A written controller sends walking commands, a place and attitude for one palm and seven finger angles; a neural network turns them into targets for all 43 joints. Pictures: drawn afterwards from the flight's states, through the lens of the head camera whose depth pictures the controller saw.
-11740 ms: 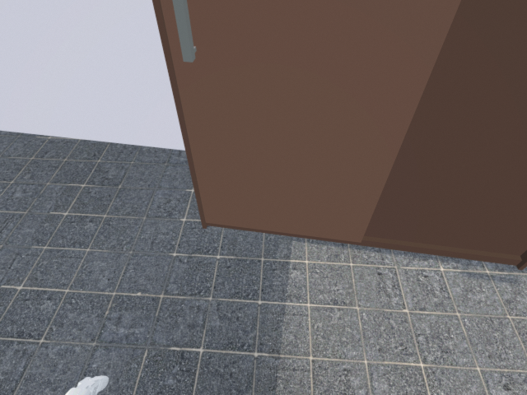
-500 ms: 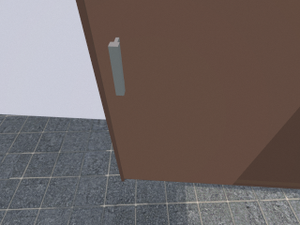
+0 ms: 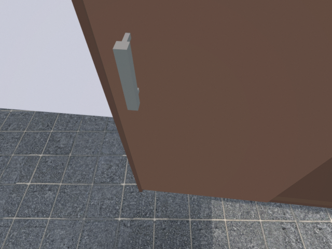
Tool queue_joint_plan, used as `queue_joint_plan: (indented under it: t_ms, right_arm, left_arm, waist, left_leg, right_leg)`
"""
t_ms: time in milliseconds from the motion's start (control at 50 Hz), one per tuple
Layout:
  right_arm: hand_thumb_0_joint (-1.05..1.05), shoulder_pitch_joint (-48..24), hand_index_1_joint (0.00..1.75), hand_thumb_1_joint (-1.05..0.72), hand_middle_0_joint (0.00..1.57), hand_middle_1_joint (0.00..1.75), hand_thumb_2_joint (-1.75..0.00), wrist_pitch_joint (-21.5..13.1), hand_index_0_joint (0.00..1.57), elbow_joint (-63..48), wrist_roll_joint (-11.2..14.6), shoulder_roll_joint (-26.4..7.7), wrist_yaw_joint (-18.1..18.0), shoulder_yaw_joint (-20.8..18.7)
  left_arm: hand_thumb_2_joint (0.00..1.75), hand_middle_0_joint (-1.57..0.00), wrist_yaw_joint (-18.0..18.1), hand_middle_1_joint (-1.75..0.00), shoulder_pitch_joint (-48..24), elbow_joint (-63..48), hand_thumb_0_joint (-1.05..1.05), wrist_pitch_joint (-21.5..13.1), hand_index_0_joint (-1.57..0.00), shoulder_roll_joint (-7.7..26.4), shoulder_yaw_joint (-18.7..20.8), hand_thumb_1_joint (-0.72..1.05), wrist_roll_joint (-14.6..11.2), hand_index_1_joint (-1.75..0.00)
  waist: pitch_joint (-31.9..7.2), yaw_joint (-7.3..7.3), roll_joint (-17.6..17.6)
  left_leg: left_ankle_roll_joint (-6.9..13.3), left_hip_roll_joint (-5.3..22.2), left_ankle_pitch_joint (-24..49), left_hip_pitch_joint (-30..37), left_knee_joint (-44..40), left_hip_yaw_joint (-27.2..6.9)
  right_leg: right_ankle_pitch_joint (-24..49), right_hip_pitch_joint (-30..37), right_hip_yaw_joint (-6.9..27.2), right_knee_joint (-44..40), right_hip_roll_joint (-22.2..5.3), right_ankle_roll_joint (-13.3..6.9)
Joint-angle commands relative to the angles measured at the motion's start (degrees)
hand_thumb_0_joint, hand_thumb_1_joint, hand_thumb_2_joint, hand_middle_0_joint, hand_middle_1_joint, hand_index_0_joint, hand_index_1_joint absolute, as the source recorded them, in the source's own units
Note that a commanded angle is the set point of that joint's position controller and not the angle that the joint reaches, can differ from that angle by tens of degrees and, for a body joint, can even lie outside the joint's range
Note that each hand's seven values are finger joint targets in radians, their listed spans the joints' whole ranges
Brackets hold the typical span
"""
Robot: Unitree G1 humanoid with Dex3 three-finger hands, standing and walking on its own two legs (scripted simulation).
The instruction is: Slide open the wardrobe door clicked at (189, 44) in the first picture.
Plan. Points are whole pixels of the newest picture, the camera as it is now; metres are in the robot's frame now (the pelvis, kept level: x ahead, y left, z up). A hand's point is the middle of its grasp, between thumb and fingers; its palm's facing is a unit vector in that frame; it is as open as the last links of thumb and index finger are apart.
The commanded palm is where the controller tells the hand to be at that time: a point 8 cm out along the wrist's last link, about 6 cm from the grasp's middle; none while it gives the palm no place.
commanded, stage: come to a stop and stand still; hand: left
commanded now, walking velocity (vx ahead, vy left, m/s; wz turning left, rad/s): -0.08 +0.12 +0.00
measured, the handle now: (130, 74) +0.45 +0.10 +0.18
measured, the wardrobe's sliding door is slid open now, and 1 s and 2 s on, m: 0.00 0.00 0.00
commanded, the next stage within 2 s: look again from close up in 1.74 s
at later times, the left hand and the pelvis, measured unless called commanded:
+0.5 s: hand out of the picture +0.03 +0.27 -0.17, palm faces -0.01 -0.97 -0.26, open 7.4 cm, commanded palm none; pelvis -0.01 +0.08 +0.00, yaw -3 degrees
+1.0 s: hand out of the picture +0.02 +0.22 -0.16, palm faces -0.05 -0.97 -0.23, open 7.3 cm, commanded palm none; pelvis +0.01 +0.04 +0.01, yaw -3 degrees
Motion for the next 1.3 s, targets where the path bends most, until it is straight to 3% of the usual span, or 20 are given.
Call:
queue_joint_plan:
  t_ms: [0,80,120,140,160,180,200,220,240,260,280,300,320,340,400,440,520,600,800,1280]
  right_arm:
    - [0.0,2.0,0.3,-0.9,0.2,0.3,-0.9,-0.1,0.2,-2.8,-0.1,-2.1,0.4,-0.8]
    - [0.0,3.7,0.3,-0.9,0.2,0.3,-0.9,-0.7,0.2,-3.0,-0.3,-3.0,1.0,-0.6]
    - [0.0,5.9,0.3,-0.9,0.2,0.3,-0.9,-1.2,0.2,-2.6,-0.4,-3.7,1.1,-0.7]
    - [0.0,6.4,0.3,-0.9,0.2,0.3,-0.9,-1.8,0.2,-2.8,-0.6,-5.4,1.1,-0.9]
    - [0.0,4.0,0.3,-0.9,0.2,0.3,-0.9,-2.3,0.2,-4.3,-1.0,-8.9,0.9,-1.3]
    - [0.0,-0.4,0.3,-0.9,0.2,0.3,-0.9,-2.1,0.2,-5.6,-1.2,-10.5,1.0,-1.1]
    - [0.0,-10.5,0.3,-0.9,0.2,0.3,-0.9,-2.4,0.2,-10.7,0.2,-13.3,1.1,-2.3]
    - [0.0,-8.5,0.3,-0.9,0.2,0.3,-0.9,-1.7,0.2,-13.4,-0.4,-8.6,1.9,-1.3]
    - [0.0,-6.6,0.3,-0.9,0.2,0.3,-0.9,-1.2,0.2,-13.3,-0.9,-6.6,2.2,-0.5]
    - [0.0,-2.5,0.3,-0.9,0.2,0.3,-0.9,-1.4,0.2,-12.6,-0.9,-5.6,2.4,-0.2]
    - [0.0,0.4,0.3,-0.9,0.2,0.3,-0.9,-2.1,0.2,-12.7,-1.0,-6.9,2.5,-0.3]
    - [0.0,0.5,0.3,-0.9,0.2,0.3,-0.9,-2.8,0.2,-12.9,-1.2,-9.0,2.4,-0.3]
    - [0.0,-0.8,0.3,-0.9,0.2,0.3,-0.9,-3.0,0.2,-13.4,-1.1,-10.8,2.0,-0.5]
    - [0.0,-1.6,0.3,-0.9,0.2,0.3,-0.9,-3.3,0.2,-13.8,-1.1,-10.8,1.7,-0.3]
    - [0.0,-1.4,0.3,-0.9,0.2,0.3,-0.9,-3.7,0.2,-14.0,-0.9,-11.0,1.2,0.2]
    - [0.0,-0.9,0.3,-0.9,0.2,0.3,-0.9,-3.9,0.2,-13.5,-1.0,-10.7,1.0,0.4]
    - [0.0,-1.2,0.3,-0.9,0.2,0.3,-0.9,-3.4,0.2,-12.5,-1.0,-11.8,1.1,0.4]
    - [0.0,-0.8,0.3,-0.9,0.2,0.3,-0.9,-3.5,0.2,-11.0,-1.0,-11.8,1.4,0.8]
    - [0.0,0.9,0.3,-0.9,0.2,0.3,-0.9,-4.0,0.2,-6.4,-0.7,-10.4,1.3,1.8]
    - [0.0,2.1,0.3,-0.9,0.2,0.3,-0.9,-3.7,0.2,-1.6,-0.6,-7.7,1.0,1.9]
  left_arm:
    - [0.9,-0.2,0.7,-0.3,5.4,-1.4,0.0,0.4,-0.2,7.3,1.1,0.9,0.5,-0.3]
    - [0.9,-0.2,0.5,-0.3,3.1,-2.8,0.0,0.5,-0.2,9.3,1.8,0.9,0.3,-0.3]
    - [0.9,-0.2,0.2,-0.3,1.2,-3.0,0.0,0.7,-0.2,9.0,1.7,0.9,-0.2,-0.3]
    - [0.9,-0.2,0.0,-0.3,1.4,-3.2,0.0,0.8,-0.2,7.3,1.4,0.9,-0.4,-0.3]
    - [0.9,-0.2,-0.2,-0.3,1.9,-4.2,0.0,1.2,-0.2,4.7,1.0,0.9,-0.7,-0.3]
    - [0.9,-0.2,-0.1,-0.3,1.1,-4.2,0.0,1.4,-0.2,3.3,0.6,0.9,-0.6,-0.3]
    - [0.9,-0.2,1.8,-0.3,9.8,-0.7,0.0,0.8,-0.2,6.7,-0.4,0.9,-1.7,-0.3]
    - [0.9,-0.2,1.0,-0.3,5.0,-3.9,0.0,0.3,-0.2,9.7,-0.3,0.9,-0.6,-0.3]
    - [0.9,-0.2,0.3,-0.3,2.0,-4.0,0.0,-0.7,-0.2,10.6,-0.2,0.9,-0.4,-0.3]
    - [0.9,-0.2,0.2,-0.3,0.0,-4.5,0.0,-0.8,-0.2,10.9,-0.6,0.9,-0.1,-0.3]
    - [0.9,-0.2,0.1,-0.3,-0.9,-5.3,0.0,-0.3,-0.2,9.8,-0.7,0.9,0.0,-0.3]
    - [0.9,-0.2,0.0,-0.3,-0.3,-5.4,0.0,0.2,-0.2,8.1,-0.8,0.9,0.1,-0.3]
    - [0.9,-0.2,-0.1,-0.3,1.2,-5.0,0.0,0.5,-0.2,7.0,-1.3,0.9,0.1,-0.3]
    - [0.9,-0.2,-0.4,-0.3,2.0,-4.5,0.0,0.4,-0.2,6.8,-1.5,0.9,0.3,-0.3]
    - [0.9,-0.2,-0.6,-0.3,4.1,-2.9,0.0,0.1,-0.2,5.7,-1.8,0.9,-0.3,-0.3]
    - [0.9,-0.2,-0.6,-0.3,3.7,-2.5,0.0,-0.1,-0.2,6.0,-1.9,0.9,-0.4,-0.3]
    - [0.9,-0.2,-0.6,-0.3,4.0,-1.5,0.0,0.6,-0.2,6.3,-2.1,0.9,-0.3,-0.3]
    - [0.9,-0.2,-0.7,-0.3,4.6,-0.7,0.0,0.3,-0.2,6.7,-2.3,0.9,-0.3,-0.3]
    - [0.9,-0.2,-0.6,-0.3,5.5,2.0,0.0,-0.4,-0.2,6.7,-2.6,0.9,-0.6,-0.3]
    - [0.9,-0.2,-0.3,-0.3,4.3,3.5,0.0,-1.6,-0.2,7.3,-2.0,0.9,-0.7,-0.3]
  waist:
    - [-4.9,1.71,-10.7]
    - [-8.9,0.82,-8.0]
    - [-8.7,-0.82,-7.7]
    - [-9.9,-0.73,-2.3]
    - [-8.3,0.39,7.5]
    - [-4.8,1.46,11.9]
    - [-10.6,5.21,10.8]
    - [-8.4,2.65,5.6]
    - [-6.3,0.91,3.4]
    - [-3.8,-1.14,1.5]
    - [-2.7,-2.02,3.4]
    - [-2.3,-1.08,7.8]
    - [-1.3,0.29,9.8]
    - [-1.2,1.16,10.4]
    - [-5.0,1.55,2.2]
    - [-5.0,1.34,2.6]
    - [-1.3,1.23,0.4]
    - [-2.0,1.02,-1.7]
    - [-3.7,0.93,-1.2]
    - [-4.9,0.67,-2.7]
  left_leg:
    - [-1.0,1.1,-2.0,-6.4,4.4,-2.4]
    - [-2.0,0.8,6.5,-2.1,-9.4,0.1]
    - [-1.9,1.1,17.3,5.1,-20.6,0.6]
    - [-0.8,4.1,25.7,8.5,-24.7,-2.7]
    - [2.6,12.0,35.1,6.0,-28.5,-11.5]
    - [6.2,16.0,36.7,-1.8,-32.1,-14.1]
    - [3.4,12.7,39.7,-0.3,-14.4,-4.2]
    - [0.8,3.7,16.3,-3.3,-14.5,-1.3]
    - [0.3,0.5,9.6,-1.7,-15.4,-0.5]
    - [0.2,0.9,9.3,1.0,-18.6,-1.7]
    - [1.3,2.8,12.0,1.1,-23.1,-4.8]
    - [2.6,6.9,14.2,-1.4,-28.5,-9.0]
    - [3.8,9.7,17.9,-2.7,-31.9,-12.3]
    - [4.5,9.7,24.6,-2.3,-31.7,-11.5]
    - [4.3,8.5,33.4,3.2,-28.6,-8.8]
    - [3.6,7.2,34.3,4.6,-29.3,-7.9]
    - [2.9,7.7,21.8,2.2,-33.4,-9.4]
    - [2.8,6.5,17.2,2.9,-34.5,-8.8]
    - [2.8,4.7,25.8,6.3,-31.5,-4.9]
    - [1.2,4.1,24.5,7.4,-28.0,-2.0]
  right_leg:
    - [43.6,6.8,13.2,-9.8,-15.7,-10.8]
    - [37.0,7.8,13.0,-7.2,-14.1,-9.0]
    - [27.8,3.2,11.0,-4.7,-11.8,-5.4]
    - [21.0,1.4,8.2,-1.3,-8.1,-2.5]
    - [9.0,-1.1,4.5,1.8,-2.9,1.2]
    - [-3.8,1.6,3.4,5.3,-0.6,2.6]
    - [5.0,4.7,10.8,1.0,-5.2,-1.2]
    - [2.6,0.2,14.5,-6.2,-8.3,-3.0]
    - [3.6,-2.6,18.2,-8.4,-10.9,-4.6]
    - [-4.9,-7.6,16.4,-9.7,-9.8,-5.1]
    - [-6.7,-8.9,11.7,-5.9,-5.2,-2.9]
    - [-4.1,-6.3,6.8,-0.8,-1.0,-0.5]
    - [-3.2,-4.5,4.4,2.3,0.4,0.6]
    - [-2.9,-3.4,4.1,2.9,0.4,0.5]
    - [2.8,-1.3,6.3,0.3,-0.2,0.2]
    - [5.2,-0.6,7.6,-0.8,-0.5,-0.1]
    - [1.8,-1.2,8.4,-1.7,-0.8,0.1]
    - [3.9,-0.4,9.6,-3.6,-1.7,-0.2]
    - [10.1,2.1,10.5,-5.0,-3.1,0.0]
    - [21.4,5.9,11.8,-7.9,-4.4,-1.4]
